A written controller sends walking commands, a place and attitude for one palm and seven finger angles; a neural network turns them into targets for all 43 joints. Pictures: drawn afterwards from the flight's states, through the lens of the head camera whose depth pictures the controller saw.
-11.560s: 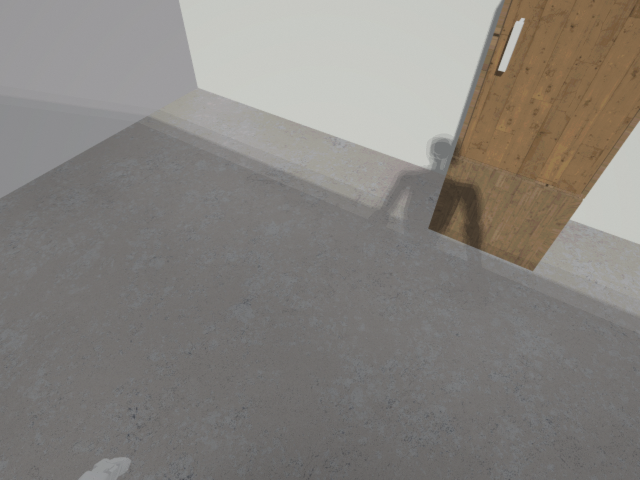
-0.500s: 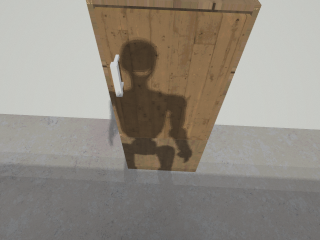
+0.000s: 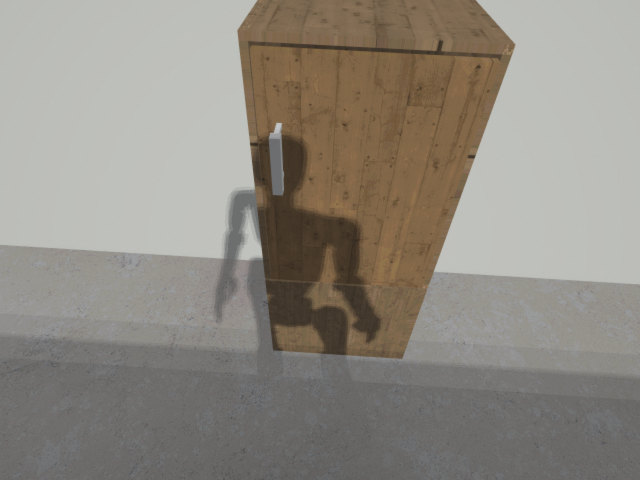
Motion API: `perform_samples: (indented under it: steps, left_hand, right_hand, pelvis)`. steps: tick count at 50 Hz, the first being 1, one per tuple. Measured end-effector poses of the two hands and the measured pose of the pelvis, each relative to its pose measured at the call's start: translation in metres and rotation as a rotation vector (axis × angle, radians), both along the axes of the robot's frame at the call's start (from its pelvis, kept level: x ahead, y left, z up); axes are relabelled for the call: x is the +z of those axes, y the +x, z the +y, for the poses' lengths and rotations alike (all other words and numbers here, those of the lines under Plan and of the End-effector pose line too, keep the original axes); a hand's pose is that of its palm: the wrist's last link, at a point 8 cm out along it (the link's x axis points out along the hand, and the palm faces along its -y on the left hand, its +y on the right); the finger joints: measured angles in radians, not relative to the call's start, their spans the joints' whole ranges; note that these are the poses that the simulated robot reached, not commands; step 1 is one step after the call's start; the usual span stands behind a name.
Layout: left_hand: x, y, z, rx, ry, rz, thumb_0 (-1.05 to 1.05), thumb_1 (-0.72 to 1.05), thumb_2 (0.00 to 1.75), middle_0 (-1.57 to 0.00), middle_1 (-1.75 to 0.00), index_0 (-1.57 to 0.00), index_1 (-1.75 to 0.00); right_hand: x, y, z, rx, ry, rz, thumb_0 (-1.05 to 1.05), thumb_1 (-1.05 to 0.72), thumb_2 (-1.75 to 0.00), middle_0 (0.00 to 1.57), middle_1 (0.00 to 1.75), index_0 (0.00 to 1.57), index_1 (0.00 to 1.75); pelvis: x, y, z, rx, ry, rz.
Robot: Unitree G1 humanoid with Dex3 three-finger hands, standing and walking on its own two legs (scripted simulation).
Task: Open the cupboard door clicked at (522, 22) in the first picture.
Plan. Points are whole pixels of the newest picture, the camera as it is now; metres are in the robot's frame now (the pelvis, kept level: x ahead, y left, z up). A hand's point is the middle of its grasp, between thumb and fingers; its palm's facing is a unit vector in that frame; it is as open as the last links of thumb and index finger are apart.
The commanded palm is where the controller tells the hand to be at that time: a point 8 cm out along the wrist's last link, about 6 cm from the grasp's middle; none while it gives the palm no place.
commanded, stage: come to a stop and stand still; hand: left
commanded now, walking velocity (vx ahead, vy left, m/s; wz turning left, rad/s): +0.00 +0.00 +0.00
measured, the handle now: (278, 159) +0.66 +0.12 +0.06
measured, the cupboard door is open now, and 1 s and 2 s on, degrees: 0 0 0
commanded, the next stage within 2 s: none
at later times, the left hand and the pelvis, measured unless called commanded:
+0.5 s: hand out of the picture -0.07 +0.17 -0.20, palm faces +0.04 -0.99 -0.13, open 7.4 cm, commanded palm none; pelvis -0.07 +0.01 -0.02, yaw +0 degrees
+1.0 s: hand out of the picture -0.25 +0.19 -0.15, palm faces +0.06 -0.98 -0.21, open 7.4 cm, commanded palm none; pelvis -0.19 +0.02 +0.02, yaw -2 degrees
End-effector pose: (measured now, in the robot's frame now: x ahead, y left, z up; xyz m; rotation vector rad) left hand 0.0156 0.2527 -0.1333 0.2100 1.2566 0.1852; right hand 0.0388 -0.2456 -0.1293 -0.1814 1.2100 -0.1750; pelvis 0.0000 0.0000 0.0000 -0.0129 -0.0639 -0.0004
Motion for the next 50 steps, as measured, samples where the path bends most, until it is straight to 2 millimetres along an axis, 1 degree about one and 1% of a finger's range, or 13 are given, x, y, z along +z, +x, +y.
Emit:
perform_samples:
  steps: [8, 18, 22, 25, 28, 31, 33, 35, 38, 40, 42, 45, 50]
  left_hand:
    - [-0.008, -0.062, -0.019, 0.039, -0.048, 0.121, 0.01, 0.91, 0.90, -0.19, -0.30, -0.20, -0.30]
    - [-0.016, -0.099, -0.046, 0.072, -0.110, 0.136, 0.01, 0.91, 0.90, -0.20, -0.30, -0.20, -0.30]
    - [-0.029, -0.102, -0.044, 0.068, -0.129, 0.131, 0.01, 0.91, 0.90, -0.20, -0.30, -0.20, -0.30]
    - [-0.041, -0.087, -0.034, 0.031, -0.130, 0.094, 0.01, 0.91, 0.90, -0.20, -0.30, -0.20, -0.30]
    - [-0.036, -0.069, -0.023, 0.012, -0.112, 0.007, 0.01, 0.91, 0.90, -0.20, -0.30, -0.20, -0.30]
    - [-0.020, -0.069, -0.014, 0.032, -0.094, -0.082, 0.01, 0.91, 0.90, -0.20, -0.30, -0.20, -0.30]
    - [-0.010, -0.084, -0.010, 0.041, -0.082, -0.096, 0.01, 0.91, 0.90, -0.19, -0.30, -0.20, -0.30]
    - [-0.003, -0.109, -0.008, 0.043, -0.066, -0.064, 0.00, 0.91, 0.90, -0.19, -0.30, -0.20, -0.30]
    - [-0.003, -0.163, -0.007, 0.048, -0.029, 0.033, 0.00, 0.91, 0.90, -0.19, -0.30, -0.20, -0.30]
    - [-0.002, -0.202, -0.010, 0.068, -0.023, 0.119, 0.00, 0.91, 0.90, -0.19, -0.30, -0.20, -0.30]
    - [0.001, -0.230, -0.012, 0.081, -0.028, 0.173, 0.00, 0.91, 0.90, -0.19, -0.30, -0.20, -0.30]
    - [0.006, -0.256, -0.015, 0.075, -0.038, 0.199, 0.01, 0.91, 0.90, -0.19, -0.30, -0.20, -0.30]
    - [0.012, -0.274, -0.015, 0.086, -0.059, 0.186, 0.01, 0.91, 0.90, -0.20, -0.30, -0.20, -0.30]
  right_hand:
    - [-0.001, -0.044, -0.003, -0.023, -0.004, 0.082, 0.00, -0.91, -0.90, 0.21, 0.30, 0.20, 0.30]
    - [-0.007, -0.082, 0.010, -0.035, 0.026, 0.124, 0.00, -0.91, -0.90, 0.20, 0.30, 0.20, 0.30]
    - [-0.013, -0.103, 0.018, -0.076, 0.022, 0.108, 0.00, -0.91, -0.90, 0.20, 0.30, 0.20, 0.30]
    - [-0.019, -0.134, 0.026, -0.127, 0.012, 0.098, 0.00, -0.91, -0.90, 0.20, 0.30, 0.20, 0.30]
    - [-0.022, -0.168, 0.035, -0.147, 0.018, 0.144, 0.00, -0.91, -0.90, 0.20, 0.30, 0.20, 0.30]
    - [-0.021, -0.185, 0.043, -0.115, 0.039, 0.192, 0.00, -0.91, -0.90, 0.20, 0.30, 0.20, 0.30]
    - [-0.019, -0.185, 0.044, -0.102, 0.049, 0.175, 0.00, -0.91, -0.90, 0.21, 0.30, 0.20, 0.30]
    - [-0.015, -0.181, 0.043, -0.104, 0.055, 0.123, 0.01, -0.91, -0.90, 0.21, 0.30, 0.20, 0.30]
    - [-0.016, -0.182, 0.033, -0.124, 0.044, 0.065, 0.01, -0.93, -0.90, 0.21, 0.30, 0.21, 0.30]
    - [-0.013, -0.191, 0.026, -0.127, 0.038, 0.062, 0.02, -0.94, -0.90, 0.21, 0.30, 0.20, 0.30]
    - [-0.006, -0.203, 0.021, -0.128, 0.043, 0.064, 0.01, -0.94, -0.90, 0.21, 0.30, 0.20, 0.30]
    - [0.002, -0.226, 0.016, -0.132, 0.042, 0.080, 0.01, -0.93, -0.90, 0.21, 0.30, 0.20, 0.30]
    - [0.003, -0.259, 0.019, -0.113, 0.035, 0.165, 0.00, -0.92, -0.90, 0.20, 0.30, 0.20, 0.30]
  pelvis:
    - [0.003, -0.017, -0.003, 0.009, -0.002, 0.003]
    - [0.001, -0.046, -0.005, 0.023, -0.004, -0.009]
    - [-0.007, -0.062, 0.002, 0.018, -0.020, -0.022]
    - [-0.016, -0.075, 0.008, 0.002, -0.023, -0.035]
    - [-0.016, -0.090, 0.012, -0.004, -0.029, -0.032]
    - [-0.010, -0.104, 0.014, -0.002, -0.034, -0.016]
    - [-0.003, -0.112, 0.015, -0.008, -0.032, -0.004]
    - [0.002, -0.122, 0.014, -0.018, -0.023, 0.006]
    - [0.001, -0.144, 0.010, -0.039, 0.021, 0.023]
    - [0.003, -0.159, 0.011, -0.024, 0.003, 0.011]
    - [0.008, -0.168, 0.010, -0.025, 0.010, 0.012]
    - [0.014, -0.178, 0.010, -0.035, 0.023, 0.021]
    - [0.016, -0.190, 0.020, -0.034, 0.026, 0.040]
